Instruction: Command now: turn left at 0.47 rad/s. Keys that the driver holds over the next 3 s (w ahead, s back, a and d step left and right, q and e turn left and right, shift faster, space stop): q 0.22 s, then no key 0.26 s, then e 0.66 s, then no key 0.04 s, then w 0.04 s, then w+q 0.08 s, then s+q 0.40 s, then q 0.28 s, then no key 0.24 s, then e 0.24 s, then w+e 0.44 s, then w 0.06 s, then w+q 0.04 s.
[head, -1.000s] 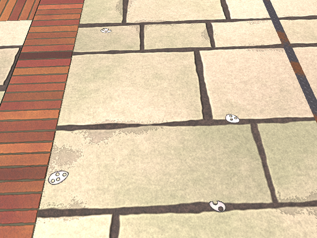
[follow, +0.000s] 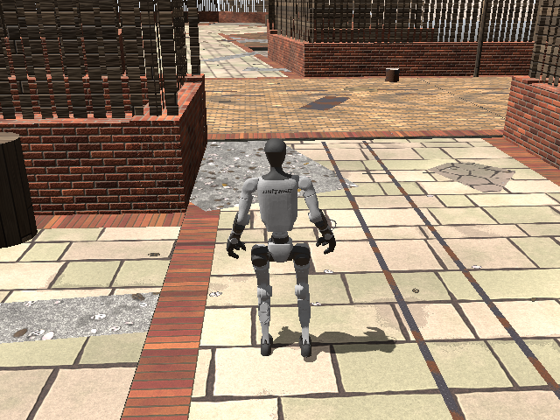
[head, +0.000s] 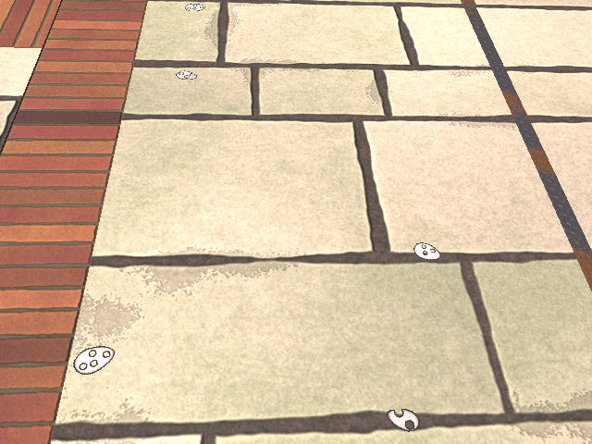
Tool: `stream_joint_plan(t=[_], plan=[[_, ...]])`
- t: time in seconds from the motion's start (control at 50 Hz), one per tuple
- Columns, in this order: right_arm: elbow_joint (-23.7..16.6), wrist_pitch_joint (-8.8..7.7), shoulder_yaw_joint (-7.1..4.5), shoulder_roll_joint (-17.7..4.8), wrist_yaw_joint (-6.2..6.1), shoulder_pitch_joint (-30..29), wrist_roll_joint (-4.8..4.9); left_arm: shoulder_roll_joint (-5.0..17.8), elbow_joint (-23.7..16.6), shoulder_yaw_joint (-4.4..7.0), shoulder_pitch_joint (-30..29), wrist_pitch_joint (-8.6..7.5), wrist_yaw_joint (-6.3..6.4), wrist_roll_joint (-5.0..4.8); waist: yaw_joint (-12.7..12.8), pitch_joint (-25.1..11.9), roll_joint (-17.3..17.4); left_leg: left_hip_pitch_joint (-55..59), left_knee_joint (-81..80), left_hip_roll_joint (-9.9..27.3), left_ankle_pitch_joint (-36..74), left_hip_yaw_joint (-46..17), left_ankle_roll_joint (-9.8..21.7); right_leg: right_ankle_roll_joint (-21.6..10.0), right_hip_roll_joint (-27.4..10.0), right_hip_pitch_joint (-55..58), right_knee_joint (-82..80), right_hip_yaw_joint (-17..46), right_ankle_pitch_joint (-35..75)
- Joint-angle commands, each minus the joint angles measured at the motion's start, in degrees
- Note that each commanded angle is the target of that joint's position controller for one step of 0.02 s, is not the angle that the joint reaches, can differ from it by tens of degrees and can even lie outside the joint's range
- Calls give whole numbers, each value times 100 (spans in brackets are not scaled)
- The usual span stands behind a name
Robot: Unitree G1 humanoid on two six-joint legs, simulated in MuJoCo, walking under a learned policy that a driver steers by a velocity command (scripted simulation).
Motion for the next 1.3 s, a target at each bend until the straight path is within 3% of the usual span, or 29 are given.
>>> stream_joint_plan(t=[0.02,0.06,0.18,0.36,0.38,0.4,0.42,0.44,0.48,0.52,0.56,0.6,0.66,0.7,0.74,0.78,0.8,0.84,0.9,0.98,1.0,1.02,1.04,1.06,1.1,1.14,1.18,1.24,1.3], plan=[[-525,-227,-211,-965,-45,19,-20,608,-517,150,-230,-117,6,-6,-28,-657,755,1490,-1893,1829,2310,-2841,1261,-16,124,-1618,1827,531,-149],[-589,-147,-166,-888,-147,-313,110,625,-408,188,-195,-118,20,51,80,-722,551,1267,-1859,1430,2238,-2303,887,37,36,-1366,1481,497,564],[-609,21,-194,-865,-304,-142,119,340,-402,73,-392,-160,-81,-23,-55,-770,871,1318,-2009,1090,1228,-2272,846,197,272,-863,-158,418,1014],[-639,173,-142,-764,-237,-437,154,376,-217,66,-10,-355,-324,-49,62,-720,1039,835,-1736,948,1009,-2659,668,-172,295,792,-2649,134,1646],[-588,166,-116,-684,-244,-314,169,416,-193,76,60,-374,-336,18,87,-707,892,595,-1613,772,761,-2517,449,-301,149,1224,-3103,203,2108],[-569,133,-54,-493,-238,-147,94,679,-256,107,133,-382,-322,141,5,-733,274,150,-1024,432,73,-2095,108,-576,-662,1650,-3392,933,2418],[-666,72,-51,-427,-230,-60,85,1031,-235,154,-38,-364,-312,238,-293,-486,-967,-417,-342,-386,-839,-1065,-236,-1267,-1426,1419,-3611,1919,2969],[-682,16,-144,-746,-248,-294,8,791,-329,106,-197,-394,-309,280,-62,-419,-1133,-356,556,-241,-1474,-929,-501,-1832,-1927,949,-3842,2478,2892],[-500,40,-256,-890,-255,-276,80,681,-369,66,-418,-416,-249,132,-74,-337,-682,-541,1671,-142,-1254,-946,-740,-1708,-1561,1050,-3729,2017,2767],[-342,103,-121,-396,-245,-97,-8,339,-308,-92,-546,-435,-262,27,-174,-361,-531,-343,1423,173,-868,-870,-927,-1434,-1170,1138,-3558,1575,3174],[-355,54,28,-11,-201,-314,-6,418,-236,-71,-463,-340,-307,-5,-44,-334,-730,156,280,199,-761,-398,-993,-1265,-710,1149,-3335,1159,3658],[-396,4,-42,-189,-220,-514,93,819,-204,55,-103,-233,-304,-46,135,-392,-881,304,-517,25,-588,-156,-970,-1370,-727,1447,-3111,1407,4034],[-253,-23,-145,-480,-275,-224,134,966,-258,117,5,-182,-261,-187,51,-519,-806,1034,-1794,36,714,-198,-705,-1215,-728,1385,-2963,1801,4076],[-224,-12,-272,-927,-328,-44,32,711,-411,56,-24,-273,-275,-119,134,-825,131,1852,-1195,657,1781,-494,-304,-799,-318,516,-2600,1320,3344],[-213,49,-295,-801,-303,97,-27,580,-451,23,-232,-309,-311,-143,-77,-685,1040,1870,-1589,1201,1694,-1082,267,-364,328,-206,-1693,503,1948],[-314,24,-267,-752,-346,-70,-27,644,-516,89,-232,-225,-323,-124,-111,-488,1555,1766,-1943,2183,2380,-1895,934,-206,325,-804,-347,149,59],[-353,-37,-227,-707,-367,-85,-36,720,-550,151,-259,-166,-332,-118,-140,-393,1367,1675,-1965,2475,3003,-1995,1170,-128,181,-1049,594,233,-494],[-342,-117,-239,-760,-368,-442,52,565,-520,142,-76,-35,-339,-149,93,-267,887,1539,-1881,2223,3152,-1365,939,-36,-59,-1104,721,291,-166],[-307,-66,-293,-885,-346,-650,95,386,-634,43,-164,29,-424,-129,24,-360,1074,1254,-1786,1802,3094,-525,689,11,-91,-390,-158,-161,495],[-215,-13,-303,-931,-322,-562,244,567,-700,143,197,69,-537,-150,148,-631,1056,1191,-1156,1789,2405,-159,415,-260,221,662,-1958,-640,1588],[-114,-34,-266,-786,-300,-313,247,672,-643,209,431,68,-488,-112,190,-667,749,845,-629,1584,1727,101,133,-417,370,1245,-2521,-521,2075],[-108,-48,-190,-502,-266,-49,60,1211,-722,357,592,39,-403,-106,99,-646,-567,-295,803,1074,115,684,-422,-789,-476,2111,-2969,878,3819],[-493,-63,-62,-265,-294,-476,-142,1813,-955,415,590,-58,-393,49,134,-686,-1810,-1709,2244,192,-2361,354,-825,-2071,-2028,2202,-3245,3253,5363],[-513,-77,-147,-588,-340,-803,1,1565,-949,342,753,-193,-447,214,506,-1092,-1040,-1709,3121,238,-2357,-415,-799,-2519,-2155,2035,-3475,3387,4605],[-334,-28,-221,-758,-394,-732,73,1247,-912,238,223,-286,-396,52,175,-588,-385,-1789,3088,462,-1294,-510,-690,-1872,-1488,1649,-3456,2440,3318],[-231,5,-248,-762,-415,-641,11,1058,-969,132,-125,-216,-296,-64,11,-514,-402,-1419,2837,451,-569,-483,-756,-1564,-1076,1257,-3461,1976,3348],[-91,-4,-206,-607,-356,-404,54,920,-988,67,-142,-181,-225,1,-44,-742,-442,-1142,2768,351,-183,-373,-840,-1560,-941,1299,-3446,1679,3579],[-50,-56,-122,-482,-264,-465,101,798,-841,18,229,-203,-183,-46,147,-784,-573,-1205,1736,415,211,-206,-863,-1559,-825,1610,-3898,1773,1009],[-91,-181,-60,-485,-159,-744,160,879,-681,14,399,-276,-201,31,355,-404,-764,-1159,877,539,266,-133,-777,-1584,-1049,1646,-4247,1975,352]])
Next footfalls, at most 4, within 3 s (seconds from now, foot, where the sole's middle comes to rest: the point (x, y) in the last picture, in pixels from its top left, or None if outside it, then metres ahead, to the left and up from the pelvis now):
0.40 right None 0.05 -0.14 -0.76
0.68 left None -0.02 0.11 -0.76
1.02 right None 0.02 -0.15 -0.76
1.48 left None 0.08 0.07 -0.76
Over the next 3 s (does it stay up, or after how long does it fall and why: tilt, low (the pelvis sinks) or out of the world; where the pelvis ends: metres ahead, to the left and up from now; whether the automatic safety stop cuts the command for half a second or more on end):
stays up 0.05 -0.17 0.03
